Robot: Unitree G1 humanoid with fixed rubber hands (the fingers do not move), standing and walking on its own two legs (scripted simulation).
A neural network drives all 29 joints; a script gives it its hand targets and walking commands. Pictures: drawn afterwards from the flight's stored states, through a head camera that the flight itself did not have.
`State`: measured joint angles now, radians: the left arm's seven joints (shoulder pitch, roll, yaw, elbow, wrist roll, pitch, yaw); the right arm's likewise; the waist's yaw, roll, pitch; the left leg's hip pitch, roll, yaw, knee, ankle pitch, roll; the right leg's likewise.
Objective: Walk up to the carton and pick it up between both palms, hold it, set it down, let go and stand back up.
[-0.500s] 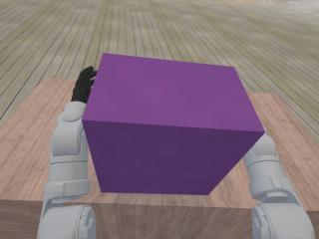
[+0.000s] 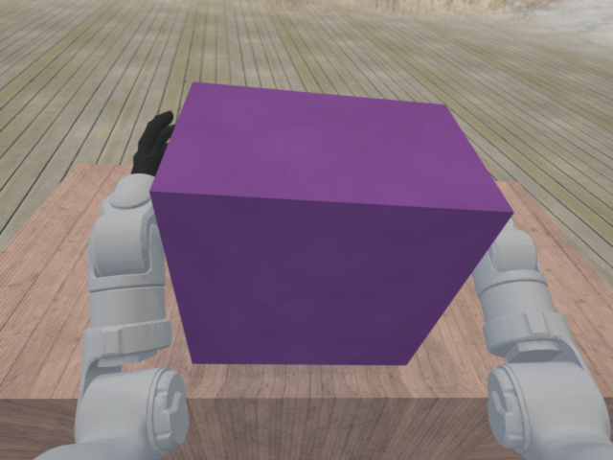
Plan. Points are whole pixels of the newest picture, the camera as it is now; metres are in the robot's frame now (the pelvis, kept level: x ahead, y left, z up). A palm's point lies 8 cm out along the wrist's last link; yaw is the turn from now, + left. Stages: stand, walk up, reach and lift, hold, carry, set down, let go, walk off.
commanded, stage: reach and lift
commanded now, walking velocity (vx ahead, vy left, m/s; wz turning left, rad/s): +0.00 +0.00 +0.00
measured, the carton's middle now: (312, 240) +0.33 +0.01 +0.17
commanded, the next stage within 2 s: hold in 0.90 s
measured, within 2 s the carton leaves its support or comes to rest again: neither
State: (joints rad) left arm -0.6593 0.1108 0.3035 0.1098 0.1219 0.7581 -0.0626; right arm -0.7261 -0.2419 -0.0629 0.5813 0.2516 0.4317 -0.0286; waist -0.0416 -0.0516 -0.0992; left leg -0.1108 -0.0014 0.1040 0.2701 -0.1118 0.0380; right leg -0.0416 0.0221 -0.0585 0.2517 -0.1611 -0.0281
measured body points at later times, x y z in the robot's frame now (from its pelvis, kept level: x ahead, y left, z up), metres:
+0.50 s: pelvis +0.00 +0.00 +0.00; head -0.07 +0.02 +0.44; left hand +0.37 +0.19 +0.25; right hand +0.38 -0.20 +0.23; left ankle +0.03 +0.09 -0.75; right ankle -0.01 -0.10 -0.75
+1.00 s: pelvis +0.00 +0.00 +0.00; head -0.07 +0.02 +0.44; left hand +0.37 +0.19 +0.26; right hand +0.38 -0.20 +0.24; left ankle +0.03 +0.09 -0.75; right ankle -0.01 -0.10 -0.75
